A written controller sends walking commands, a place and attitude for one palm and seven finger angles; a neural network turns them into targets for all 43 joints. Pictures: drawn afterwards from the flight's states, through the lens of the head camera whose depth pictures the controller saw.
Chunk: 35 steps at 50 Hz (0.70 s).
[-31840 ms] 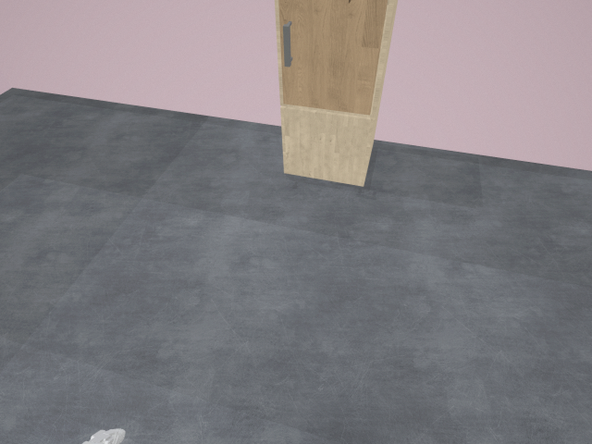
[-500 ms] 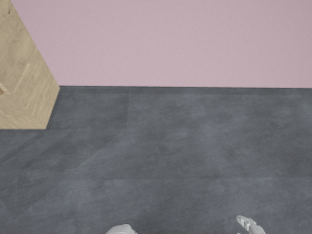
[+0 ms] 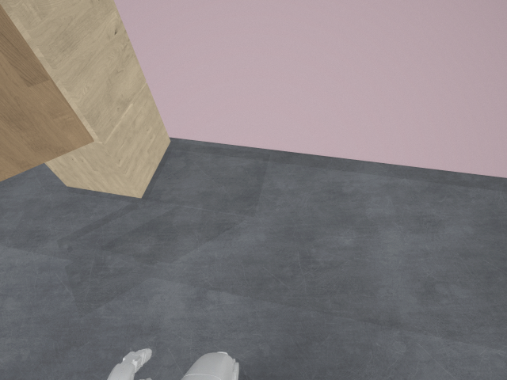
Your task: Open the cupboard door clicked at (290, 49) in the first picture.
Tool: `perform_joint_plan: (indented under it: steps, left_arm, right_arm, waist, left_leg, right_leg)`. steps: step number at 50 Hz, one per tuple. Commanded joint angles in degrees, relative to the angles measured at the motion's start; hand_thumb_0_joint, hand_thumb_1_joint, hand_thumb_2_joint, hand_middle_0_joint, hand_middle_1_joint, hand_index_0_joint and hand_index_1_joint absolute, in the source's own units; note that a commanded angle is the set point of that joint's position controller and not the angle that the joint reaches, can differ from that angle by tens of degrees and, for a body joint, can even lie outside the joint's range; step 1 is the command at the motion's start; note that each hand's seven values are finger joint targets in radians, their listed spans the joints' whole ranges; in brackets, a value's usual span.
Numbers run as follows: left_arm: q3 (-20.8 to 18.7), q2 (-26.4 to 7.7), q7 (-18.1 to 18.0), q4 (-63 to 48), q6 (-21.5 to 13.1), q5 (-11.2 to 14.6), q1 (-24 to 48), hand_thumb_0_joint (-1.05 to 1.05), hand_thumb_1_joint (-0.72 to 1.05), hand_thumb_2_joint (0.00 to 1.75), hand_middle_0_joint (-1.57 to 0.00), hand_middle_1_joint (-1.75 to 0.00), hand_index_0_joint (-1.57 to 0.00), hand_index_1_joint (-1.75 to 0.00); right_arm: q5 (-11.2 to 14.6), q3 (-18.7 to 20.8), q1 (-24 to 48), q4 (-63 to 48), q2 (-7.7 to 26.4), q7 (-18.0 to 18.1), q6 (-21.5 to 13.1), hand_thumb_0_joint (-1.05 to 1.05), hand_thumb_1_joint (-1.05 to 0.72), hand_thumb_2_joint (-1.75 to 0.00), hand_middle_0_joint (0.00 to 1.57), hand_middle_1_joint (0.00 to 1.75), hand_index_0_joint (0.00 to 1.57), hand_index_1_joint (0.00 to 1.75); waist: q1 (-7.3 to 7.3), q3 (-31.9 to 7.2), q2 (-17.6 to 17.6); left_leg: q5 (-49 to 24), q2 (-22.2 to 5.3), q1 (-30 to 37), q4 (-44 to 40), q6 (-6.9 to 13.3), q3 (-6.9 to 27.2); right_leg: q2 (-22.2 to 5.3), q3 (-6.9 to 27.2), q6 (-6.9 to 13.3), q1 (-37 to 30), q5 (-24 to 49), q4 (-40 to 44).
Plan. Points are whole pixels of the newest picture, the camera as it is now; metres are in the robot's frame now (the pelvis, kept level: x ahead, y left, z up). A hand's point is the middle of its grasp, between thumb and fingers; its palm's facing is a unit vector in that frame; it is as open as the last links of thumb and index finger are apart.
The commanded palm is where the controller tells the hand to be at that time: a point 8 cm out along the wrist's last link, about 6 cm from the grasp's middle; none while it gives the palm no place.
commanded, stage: turn to face it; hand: left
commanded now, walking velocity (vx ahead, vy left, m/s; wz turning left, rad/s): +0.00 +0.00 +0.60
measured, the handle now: out of the picture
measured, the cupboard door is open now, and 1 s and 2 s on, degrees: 45 45 45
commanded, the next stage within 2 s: take the last steps up to it in 0.82 s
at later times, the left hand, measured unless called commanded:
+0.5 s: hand out of the picture +0.01 +0.26 -0.16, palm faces +0.33 -0.90 -0.28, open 7.4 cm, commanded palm none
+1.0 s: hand out of the picture -0.03 +0.16 -0.16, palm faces +0.53 -0.81 -0.25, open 7.3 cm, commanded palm none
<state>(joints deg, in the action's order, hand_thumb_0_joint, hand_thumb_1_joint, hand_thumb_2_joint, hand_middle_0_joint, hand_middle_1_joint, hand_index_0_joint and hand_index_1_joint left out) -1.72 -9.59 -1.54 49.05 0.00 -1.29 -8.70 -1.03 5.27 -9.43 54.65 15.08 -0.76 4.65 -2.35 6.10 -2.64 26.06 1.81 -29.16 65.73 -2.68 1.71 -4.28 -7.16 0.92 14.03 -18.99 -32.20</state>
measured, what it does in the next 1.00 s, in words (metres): steps on the spot, turning left: left foot, then right foot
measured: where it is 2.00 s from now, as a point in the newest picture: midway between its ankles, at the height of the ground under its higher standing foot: (211, 369)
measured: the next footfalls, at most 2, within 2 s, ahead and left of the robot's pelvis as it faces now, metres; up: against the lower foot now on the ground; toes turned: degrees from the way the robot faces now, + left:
left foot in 0.26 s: +0.04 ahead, +0.13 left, +0.00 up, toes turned +17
right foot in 0.68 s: +0.09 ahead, -0.11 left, +0.00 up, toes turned +19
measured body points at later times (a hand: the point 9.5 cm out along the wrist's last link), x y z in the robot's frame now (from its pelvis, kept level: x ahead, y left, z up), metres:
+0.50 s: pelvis +0.01 +0.02 +0.00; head +0.06 +0.04 +0.45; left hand -0.01 +0.30 -0.14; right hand +0.19 -0.19 -0.13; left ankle +0.00 +0.12 -0.74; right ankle +0.03 -0.13 -0.67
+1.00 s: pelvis +0.03 -0.02 +0.01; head +0.07 -0.01 +0.45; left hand -0.05 +0.20 -0.14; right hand +0.21 -0.21 -0.15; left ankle -0.06 +0.08 -0.69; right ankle +0.05 -0.12 -0.74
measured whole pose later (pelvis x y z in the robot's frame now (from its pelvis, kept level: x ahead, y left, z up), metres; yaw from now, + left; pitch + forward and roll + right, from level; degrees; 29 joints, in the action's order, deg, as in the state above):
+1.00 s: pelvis +0.03 -0.02 +0.01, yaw +31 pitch +0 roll +2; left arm -2.7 -9.7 -1.5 54.5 -0.8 -1.8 -14.0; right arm -0.8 3.6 -8.5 58.2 12.5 -0.3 4.1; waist 0.5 5.2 0.6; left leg 26.9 -0.2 -21.5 49.3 -2.5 -1.1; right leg -5.4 -10.6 1.1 10.7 -17.8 -28.4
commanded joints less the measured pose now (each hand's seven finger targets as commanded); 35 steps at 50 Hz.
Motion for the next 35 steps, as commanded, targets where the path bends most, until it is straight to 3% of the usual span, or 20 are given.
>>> perform_joint_plan:
  steps: [1, 4, 8, 10, 11, 12, 13, 14, 15, 16, 18, 19, 23, 27, 29, 31, 32, 33, 34, 35]
  left_arm:
    - [-3.0, -10.7, -0.8, -3.2, -1.0, 0.2, -3.6, 0.0, 0.9, 0.9, -0.2, -0.3, -0.2, -0.3]
    - [-3.7, -12.0, -0.8, -1.8, -0.9, -0.1, -6.6, 0.0, 0.9, 0.9, -0.2, -0.3, -0.2, -0.3]
    - [-4.6, -13.7, -0.5, -0.3, -0.6, -0.5, -8.2, 0.0, 0.9, 0.9, -0.2, -0.3, -0.2, -0.3]
    - [-4.9, -14.7, -0.2, -0.3, -0.5, -0.2, -7.2, 0.0, 0.9, 0.9, -0.2, -0.3, -0.2, -0.3]
    - [-4.9, -14.9, 0.1, -0.5, -0.4, 0.1, -6.5, 0.0, 0.9, 0.9, -0.2, -0.3, -0.2, -0.3]
    - [-4.8, -14.1, 0.4, -1.3, -0.2, 0.6, -5.5, 0.0, 0.9, 0.9, -0.2, -0.3, -0.2, -0.3]
    - [-3.7, -9.8, 0.9, -3.6, 0.0, 0.9, -3.6, 0.0, 0.9, 0.9, -0.2, -0.3, -0.2, -0.3]
    - [-2.9, -9.6, 0.4, -5.9, 0.8, 0.3, 0.4, 0.0, 0.9, 0.9, -0.2, -0.3, -0.2, -0.3]
    - [-3.1, -9.4, -0.2, -5.4, 1.4, 0.2, 2.4, 0.0, 0.9, 0.9, -0.2, -0.3, -0.2, -0.3]
    - [-3.3, -9.7, -0.1, -4.4, 1.5, 0.3, 2.7, 0.0, 0.9, 0.9, -0.2, -0.3, -0.2, -0.3]
    - [-3.6, -9.9, 0.7, -2.0, 1.7, 0.0, -0.1, 0.0, 0.9, 0.9, -0.2, -0.3, -0.2, -0.3]
    - [-3.6, -9.8, 0.9, -1.2, 1.8, 0.0, -1.7, 0.0, 0.9, 0.9, -0.2, -0.3, -0.2, -0.3]
    - [-3.2, -9.1, 0.8, -1.1, 1.8, 0.1, -1.7, 0.0, 0.9, 0.9, -0.2, -0.3, -0.2, -0.3]
    - [-2.8, -8.1, 0.8, -2.1, 1.7, 0.3, -0.4, 0.0, 0.9, 0.9, -0.2, -0.3, -0.2, -0.3]
    - [-2.6, -7.8, 0.7, -2.2, 1.4, 0.5, -1.6, 0.0, 0.9, 0.9, -0.2, -0.3, -0.2, -0.3]
    - [-2.7, -7.8, 0.5, -1.3, 0.9, 0.7, -4.5, 0.0, 0.9, 0.9, -0.2, -0.3, -0.2, -0.3]
    - [-2.9, -8.3, 0.3, -0.6, 0.4, 0.7, -6.7, 0.0, 0.9, 0.9, -0.2, -0.3, -0.2, -0.3]
    - [-3.5, -11.1, 0.0, -0.2, -0.3, 0.3, -8.8, 0.0, 0.9, 0.9, -0.2, -0.3, -0.2, -0.3]
    - [-4.4, -15.7, -0.4, 0.0, -0.7, -0.6, -9.7, 0.0, 0.9, 0.9, -0.2, -0.3, -0.2, -0.3]
    - [-3.9, -15.8, -0.4, -0.4, -0.6, -0.3, -8.7, 0.0, 0.9, 0.9, -0.2, -0.3, -0.2, -0.3]
  right_arm:
    - [0.1, 0.1, 2.7, -4.9, 2.5, -0.8, -1.0, 0.0, -0.9, -0.9, 0.2, 0.3, 0.2, 0.3]
    - [0.2, -0.5, 5.7, -5.4, 1.3, -1.0, -1.3, 0.0, -0.9, -0.9, 0.2, 0.3, 0.2, 0.3]
    - [0.4, -1.0, 6.7, -6.2, 0.9, -1.0, -2.1, 0.0, -0.9, -0.9, 0.2, 0.3, 0.2, 0.3]
    - [0.3, -0.7, 4.1, -6.0, 1.9, -0.9, -2.4, 0.0, -0.9, -0.9, 0.2, 0.3, 0.2, 0.3]
    - [0.1, -0.4, 1.6, -5.6, 3.2, -0.8, -2.6, 0.0, -0.9, -0.9, 0.2, 0.3, 0.2, 0.3]
    - [-0.2, 0.6, -2.7, -4.7, 6.4, -0.7, -2.9, 0.0, -0.9, -0.9, 0.2, 0.3, 0.2, 0.3]
    - [-0.7, 2.4, -6.9, -4.5, 13.3, -0.5, -3.1, 0.0, -0.9, -0.9, 0.2, 0.3, 0.2, 0.3]
    - [-0.3, 2.5, -10.2, -3.3, 15.4, 0.0, -2.7, 0.0, -0.9, -0.9, 0.2, 0.3, 0.2, 0.3]
    - [-0.3, 2.1, -9.0, -3.7, 13.9, 0.8, -2.9, 0.0, -0.9, -0.9, 0.2, 0.3, 0.2, 0.3]
    - [-0.5, 1.7, -5.7, -4.7, 12.6, 1.4, -3.0, 0.0, -0.9, -0.9, 0.2, 0.3, 0.2, 0.3]
    - [-0.5, 0.7, -0.4, -6.1, 9.8, 1.6, -3.4, 0.0, -0.9, -0.9, 0.2, 0.3, 0.2, 0.3]
    - [-0.5, 0.4, 0.7, -6.3, 9.4, 1.6, -3.7, 0.0, -0.9, -0.9, 0.2, 0.3, 0.2, 0.3]
    - [-0.4, 0.3, -0.5, -5.7, 9.1, 1.4, -3.9, 0.0, -0.9, -0.9, 0.2, 0.3, 0.2, 0.3]
    - [-0.7, 0.6, -0.8, -5.2, 9.2, 1.2, -3.4, 0.0, -0.9, -0.9, 0.2, 0.3, 0.2, 0.3]
    - [-0.7, 0.7, 0.0, -5.4, 8.9, 1.2, -3.1, 0.0, -0.9, -0.9, 0.2, 0.3, 0.2, 0.3]
    - [-0.5, 0.8, 1.0, -5.5, 8.5, 1.2, -2.9, 0.0, -0.9, -0.9, 0.2, 0.3, 0.2, 0.3]
    - [-0.1, 0.7, 1.6, -5.8, 7.9, 1.2, -2.8, 0.0, -0.9, -0.9, 0.2, 0.3, 0.2, 0.3]
    - [0.3, 0.6, 1.4, -6.0, 5.7, 0.9, -2.9, 0.0, -0.9, -0.9, 0.2, 0.3, 0.2, 0.3]
    - [0.7, 0.0, 0.8, -6.9, 2.0, 0.7, -3.1, 0.0, -0.9, -0.9, 0.2, 0.3, 0.2, 0.3]
    - [0.1, 0.3, 2.0, -6.9, 3.7, 0.7, -2.6, 0.0, -0.9, -0.9, 0.2, 0.3, 0.2, 0.3]
  waist:
    - [2.43, -7.6, 13.5]
    - [4.08, -7.6, 12.4]
    - [5.11, -8.1, 15.5]
    - [3.28, -8.9, 14.6]
    - [1.55, -9.8, 13.5]
    - [-1.27, -12.6, 6.2]
    - [-3.7, -13.8, -13.3]
    - [-4.65, -13.3, -10.7]
    - [-4.07, -12.8, -10.0]
    - [-2.81, -10.1, -10.1]
    - [0.51, -8.3, -5.6]
    - [1.4, -8.1, -4.8]
    - [1.36, -8.8, -2.8]
    - [0.87, -8.8, -5.3]
    - [1.41, -9.4, -6.8]
    - [2.83, -9.8, -5.8]
    - [4.09, -10.3, -4.5]
    - [5.05, -11.2, 2.7]
    - [5.17, -10.3, 17.6]
    - [5.4, -8.8, 17.1]
  left_leg:
    - [-1.9, -3.0, -4.1, -0.9, -1.5, -1.9]
    - [-0.2, -2.9, -1.6, -11.2, -1.4, -4.8]
    - [0.3, -2.1, 3.5, -23.3, 0.1, -7.6]
    - [-4.6, -1.3, 9.6, -30.0, 0.9, -9.0]
    - [-9.7, -0.8, 15.7, -35.8, 1.7, -9.2]
    - [-21.4, -5.0, 26.7, -39.9, 4.0, -4.2]
    - [-42.0, -21.6, 35.1, -42.0, 12.1, 18.6]
    - [-46.4, -27.1, 31.1, -43.3, 17.3, 21.7]
    - [-41.5, -24.8, 28.8, -44.1, 16.6, 21.6]
    - [-35.2, -22.1, 24.0, -45.3, 15.5, 19.1]
    - [-28.9, -17.3, 19.3, -46.6, 12.8, 13.6]
    - [-28.6, -16.2, 18.7, -46.9, 12.2, 11.8]
    - [-29.5, -15.1, 19.5, -46.7, 12.7, 12.1]
    - [-28.0, -13.9, 18.4, -45.5, 12.4, 12.9]
    - [-29.5, -13.6, 16.9, -44.0, 12.4, 14.3]
    - [-29.9, -12.1, 13.9, -41.3, 11.1, 14.5]
    - [-27.7, -10.6, 10.7, -38.7, 9.4, 13.9]
    - [-20.2, -6.6, 5.1, -33.2, 6.3, 10.7]
    - [-0.7, 2.1, -4.2, -20.6, 1.7, 0.8]
    - [9.5, 1.3, -3.0, -7.5, 1.3, 1.8]
  right_leg:
    - [-14.0, 4.4, 4.4, -11.7, 36.7, 10.3]
    - [-15.4, 2.2, 4.8, -14.1, 39.2, 8.8]
    - [-17.1, 0.9, 4.9, -14.8, 41.9, 5.1]
    - [-17.2, -1.3, 3.4, -11.9, 39.9, 1.6]
    - [-16.2, -3.2, 1.5, -8.3, 37.5, -2.8]
    - [-14.4, -5.1, -1.2, 0.4, 28.3, -11.9]
    - [-5.2, -5.9, -5.5, 17.5, -12.0, -26.5]
    - [-3.7, 1.7, -4.9, 20.1, -21.3, -32.5]
    - [-3.8, 5.1, -5.0, 21.6, -18.2, -35.3]
    - [-3.8, 6.8, -5.1, 21.5, -14.4, -36.6]
    - [-3.3, 7.5, -5.3, 18.7, -7.3, -36.2]
    - [-2.9, 7.1, -5.4, 17.9, -5.5, -35.4]
    - [-1.3, 6.5, -5.7, 15.6, -5.0, -27.9]
    - [0.9, 5.1, -5.3, 11.4, -6.2, -18.5]
    - [2.3, 4.6, -4.9, 7.0, -6.2, -12.5]
    - [3.8, 3.7, -4.4, 0.1, -1.0, -3.7]
    - [3.3, 3.7, -4.2, -5.9, 4.5, 3.8]
    - [-1.9, 9.2, -2.9, -13.1, 7.4, 11.4]
    - [-17.2, 24.4, 3.2, -16.7, 14.8, 15.2]
    - [-23.7, 26.2, 8.3, -8.5, 19.7, 16.0]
